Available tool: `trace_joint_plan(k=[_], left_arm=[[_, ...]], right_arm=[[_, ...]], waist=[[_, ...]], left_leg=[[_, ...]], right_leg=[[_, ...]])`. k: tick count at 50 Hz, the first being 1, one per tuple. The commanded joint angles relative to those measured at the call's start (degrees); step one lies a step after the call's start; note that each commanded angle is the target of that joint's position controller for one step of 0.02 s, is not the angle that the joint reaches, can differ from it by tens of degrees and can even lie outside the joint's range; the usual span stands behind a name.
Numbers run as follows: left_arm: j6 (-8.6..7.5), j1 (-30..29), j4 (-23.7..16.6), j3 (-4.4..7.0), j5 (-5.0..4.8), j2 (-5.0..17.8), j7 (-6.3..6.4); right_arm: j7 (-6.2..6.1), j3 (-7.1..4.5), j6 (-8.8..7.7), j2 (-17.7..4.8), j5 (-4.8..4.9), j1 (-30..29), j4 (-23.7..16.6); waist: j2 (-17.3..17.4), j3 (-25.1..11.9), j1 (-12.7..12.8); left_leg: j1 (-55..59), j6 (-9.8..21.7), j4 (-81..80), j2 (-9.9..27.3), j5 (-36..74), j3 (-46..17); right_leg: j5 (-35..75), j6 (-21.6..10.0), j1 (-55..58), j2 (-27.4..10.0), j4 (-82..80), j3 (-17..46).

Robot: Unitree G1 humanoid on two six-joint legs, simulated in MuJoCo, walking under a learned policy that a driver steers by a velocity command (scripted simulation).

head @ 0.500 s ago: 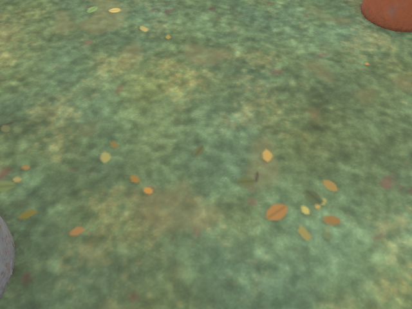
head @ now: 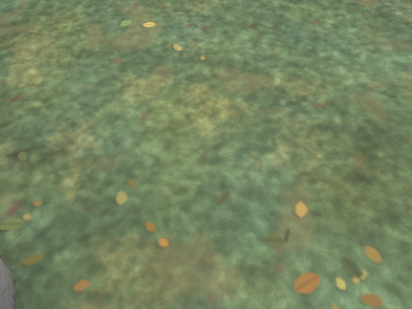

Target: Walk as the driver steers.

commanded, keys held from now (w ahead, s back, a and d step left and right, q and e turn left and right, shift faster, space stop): e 0.56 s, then no key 0.44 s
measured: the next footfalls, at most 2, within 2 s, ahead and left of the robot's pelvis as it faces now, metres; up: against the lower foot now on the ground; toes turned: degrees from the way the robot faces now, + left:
left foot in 0.14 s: +0.22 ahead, +0.13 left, +0.00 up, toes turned -4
right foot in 0.56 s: +0.09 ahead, -0.10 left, +0.00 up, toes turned -21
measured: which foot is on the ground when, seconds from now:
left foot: up 0.00-0.12, down 0.14-0.56, up 0.58-0.94, down 0.96-1.00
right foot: down 0.00-0.14, up 0.16-0.54, down 0.56-1.00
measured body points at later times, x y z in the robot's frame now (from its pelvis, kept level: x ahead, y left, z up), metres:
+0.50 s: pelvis +0.08 +0.03 -0.01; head +0.11 +0.01 +0.44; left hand +0.27 +0.27 -0.13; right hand +0.13 -0.28 -0.13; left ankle +0.18 +0.13 -0.75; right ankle +0.06 -0.10 -0.72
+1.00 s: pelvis +0.08 +0.00 -0.01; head +0.10 -0.01 +0.44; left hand +0.31 +0.17 -0.13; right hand +0.07 -0.30 -0.14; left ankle +0.14 +0.13 -0.75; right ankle +0.05 -0.09 -0.75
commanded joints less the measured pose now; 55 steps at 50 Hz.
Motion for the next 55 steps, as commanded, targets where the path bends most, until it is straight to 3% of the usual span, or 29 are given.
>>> trace_joint_plan(k=[1,4,6,7,8,9,10,11,13,15,20,23,27,28,29,30,31,32,34,37,40,44,46,48,49,50,51,52,55], left_arm=[[0.05,-2.23,-2.98,2.04,-0.76,10.82,0.75],[0.98,-2.62,-3.04,2.46,-1.67,10.92,1.41],[1.51,-4.01,-4.09,2.32,-1.95,9.81,1.92],[1.40,-3.08,-5.42,1.58,-1.10,7.21,2.00],[1.30,3.96,-4.79,0.73,-0.44,2.98,2.00],[1.67,6.13,-5.04,1.17,-1.46,5.99,2.12],[2.58,2.74,-5.68,2.49,-2.29,9.83,2.24],[3.81,-0.17,-6.57,2.87,-2.44,10.09,2.69],[6.17,-0.82,-7.09,3.61,-1.79,9.73,3.40],[6.97,-0.55,-8.30,3.64,-1.67,8.00,3.41],[6.98,-3.98,-11.36,2.97,-1.49,6.53,2.52],[7.14,-4.86,-12.37,3.03,-1.53,7.65,1.54],[7.81,0.29,-11.24,3.91,-0.92,8.96,0.49],[7.90,1.91,-10.98,4.61,-0.65,10.83,0.66],[7.97,2.35,-12.07,5.63,-0.61,16.75,1.72],[6.73,0.70,-14.10,5.42,1.34,18.91,1.35],[5.24,-1.84,-14.44,5.01,2.19,17.09,1.11],[4.18,-5.35,-14.73,4.56,1.39,15.37,1.31],[3.72,-9.47,-15.31,2.97,-0.21,10.95,1.75],[3.19,-7.77,-14.02,1.53,0.31,8.02,2.14],[3.07,-7.46,-12.77,1.48,0.13,8.79,2.33],[3.52,-7.54,-11.40,1.59,0.21,10.05,1.81],[3.76,-8.68,-10.79,1.11,-0.39,9.09,1.65],[3.52,-6.74,-9.68,0.56,-0.50,7.73,1.53],[3.07,-4.50,-9.52,0.63,0.46,7.46,1.18],[2.96,-3.92,-9.38,0.72,0.33,6.79,1.07],[3.16,-7.59,-9.40,0.74,0.40,7.68,1.10],[3.57,-9.66,-9.71,0.96,0.02,8.05,1.31],[4.77,-9.56,-8.82,1.00,0.04,7.44,1.60]], right_arm=[[-0.07,-0.30,0.31,-3.00,0.10,-0.62,-2.52],[-0.16,-0.81,0.22,-5.21,-0.15,-1.36,-3.40],[-0.36,-1.76,-0.40,-7.37,-0.67,3.82,-1.74],[-0.89,-2.58,-0.60,-11.00,-1.62,7.28,-1.51],[-1.53,-2.91,0.25,-13.46,-1.78,8.68,-2.13],[-1.27,-2.22,0.89,-10.81,-1.12,10.15,-2.66],[-1.26,-1.48,1.16,-8.14,-0.89,7.62,-3.83],[-1.48,-1.12,1.43,-7.17,-0.86,4.11,-4.69],[-1.80,-0.74,2.00,-6.30,-1.15,-0.66,-5.68],[-2.16,-0.80,2.36,-6.52,-1.73,-1.55,-5.30],[-3.20,-1.48,2.67,-8.70,-1.11,-1.34,-4.67],[-3.09,-1.98,3.21,-10.28,-0.55,-1.19,-4.61],[-2.47,-2.22,4.28,-10.26,1.34,-0.42,-3.95],[-2.00,-1.96,4.70,-8.13,1.41,2.17,-2.76],[-1.08,-1.00,4.77,-4.06,-0.82,2.93,-4.15],[-1.54,-1.61,4.25,-5.54,-1.10,-3.18,-7.11],[-1.86,-2.17,4.37,-7.35,-0.22,-5.46,-7.50],[-2.08,-2.54,4.51,-7.80,0.32,-3.20,-6.39],[-2.60,-2.98,4.75,-8.06,-0.51,0.76,-3.50],[-2.39,-2.81,4.33,-6.77,0.12,1.66,-3.05],[-2.02,-1.82,4.16,-4.98,0.18,-0.11,-3.33],[-1.27,-1.38,3.98,-5.89,0.59,0.09,-3.13],[-0.94,-1.12,3.61,-5.41,0.51,2.35,-2.02],[-0.57,-1.03,3.07,-6.96,-0.86,5.49,-0.68],[-0.62,-1.60,3.06,-10.59,-1.05,5.95,-0.57],[-0.32,-1.62,3.17,-10.17,-0.12,4.25,0.11],[0.09,-0.97,2.99,-7.09,0.10,2.87,-0.13],[0.14,-0.63,2.70,-6.31,-0.28,2.26,-0.03],[-0.11,-0.24,1.90,-6.44,-0.47,2.59,0.95]], waist=[[-7.11,-3.85,-1.87],[-7.78,-4.03,-2.53],[-6.46,-5.86,-5.40],[-1.24,-10.80,-5.35],[11.63,-15.89,-2.93],[13.46,-21.18,-4.47],[8.18,-18.48,-4.24],[5.51,-14.42,-3.59],[5.12,-9.33,-2.01],[6.63,-7.04,-1.37],[5.77,-8.22,-2.22],[6.22,-8.54,-2.37],[4.54,-8.08,0.29],[-1.16,-6.16,0.52],[-19.26,-5.03,-2.16],[-18.51,-5.12,0.01],[-12.86,-4.84,-0.39],[-11.20,-4.63,-2.50],[-9.90,-5.58,-4.14],[-9.17,-6.83,-4.27],[-9.94,-5.86,-3.04],[-10.42,-4.25,-1.82],[-9.11,-3.69,-3.41],[-5.45,-5.42,-4.30],[0.43,-6.94,-1.60],[5.78,-7.30,-0.14],[4.64,-6.41,-1.97],[3.62,-5.65,-2.49],[1.99,-4.59,-2.64]], left_leg=[[10.04,-0.70,-6.28,-3.47,4.94,1.37],[10.91,0.03,-11.19,-3.98,1.75,-0.48],[19.84,1.59,-18.65,-4.00,9.37,0.14],[30.57,4.29,-17.31,3.32,27.41,-5.45],[45.82,12.63,-14.33,16.36,45.74,-16.15],[45.65,17.53,-17.29,21.29,37.01,-23.53],[41.67,16.41,-19.74,18.41,24.34,-21.07],[36.69,14.19,-21.65,15.48,13.69,-16.87],[25.49,12.53,-25.85,12.55,-0.28,-10.98],[19.64,12.61,-28.59,10.47,-2.73,-5.55],[21.56,13.42,-29.24,11.98,0.10,0.07],[22.47,12.67,-28.97,13.15,-0.58,1.97],[20.86,7.34,-22.12,11.86,-6.19,5.74],[15.61,2.95,-13.55,8.43,-11.17,9.47],[-0.40,-3.16,5.81,0.32,-28.73,15.34],[-5.29,-3.81,15.42,-4.61,-33.69,6.14],[-4.56,-2.70,20.19,-3.55,-28.17,2.32],[-4.20,-1.85,20.64,-2.88,-22.26,1.07],[-1.53,-2.26,21.86,-2.45,-15.82,0.92],[1.83,-2.82,19.08,-2.55,-11.60,0.41],[5.56,-3.42,6.43,-1.93,-11.00,0.17],[14.01,-3.11,-3.24,-2.80,-15.67,2.05],[18.96,-2.12,-12.53,-3.35,-10.64,2.90],[28.84,-0.25,-21.05,-0.63,6.49,-0.41],[32.53,1.35,-17.87,3.19,16.77,-3.08],[29.00,3.80,-16.82,3.01,9.88,-2.88],[25.20,3.73,-18.36,1.81,3.04,-2.78],[23.53,2.83,-19.12,1.22,0.59,-2.28],[22.92,1.38,-19.13,-0.10,-0.88,-0.83]], right_leg=[[32.54,-7.95,-3.73,-12.84,-0.69,6.26],[25.88,-6.94,-0.73,-14.16,4.11,11.38],[18.95,-3.95,-2.21,-10.97,10.91,12.47],[9.96,-1.17,-7.62,-6.47,20.00,9.82],[-23.81,2.91,-22.71,1.23,35.53,4.50],[-33.86,4.50,-26.54,0.76,46.84,6.14],[-30.19,4.81,-28.84,-2.03,52.27,7.23],[-25.61,5.26,-30.57,-3.88,53.67,6.36],[-19.31,6.13,-27.06,-6.14,53.56,6.25],[-15.84,6.25,-23.57,-5.70,51.54,3.76],[-12.11,5.92,-19.25,-7.20,37.99,1.97],[-11.25,4.68,-14.65,-6.71,31.07,0.02],[-4.58,0.14,-3.79,-4.07,14.45,-2.62],[-0.15,-2.84,0.49,-6.17,6.83,3.33],[15.73,-9.40,7.35,-21.37,3.29,24.17],[15.77,-17.39,-0.05,-26.69,0.36,31.24],[11.13,-15.35,-2.05,-23.28,-0.79,26.24],[8.62,-11.34,-2.51,-19.97,-0.44,21.32],[9.41,-7.75,-3.06,-16.78,0.56,16.07],[13.72,-8.10,-1.24,-15.31,1.07,13.39],[11.76,-8.00,0.56,-14.82,1.23,13.17],[10.58,-9.53,-2.37,-15.46,2.05,15.04],[11.61,-8.41,-3.16,-14.49,4.05,15.20],[9.91,-4.04,-5.71,-11.44,6.40,13.85],[5.23,-1.77,-7.92,-7.21,9.34,10.29],[1.68,-0.06,-6.52,-4.22,8.35,7.06],[1.29,0.88,-3.59,-3.95,9.13,6.36],[2.28,0.90,-2.83,-4.08,9.87,6.20],[4.70,-0.11,-2.11,-4.92,9.17,7.17]])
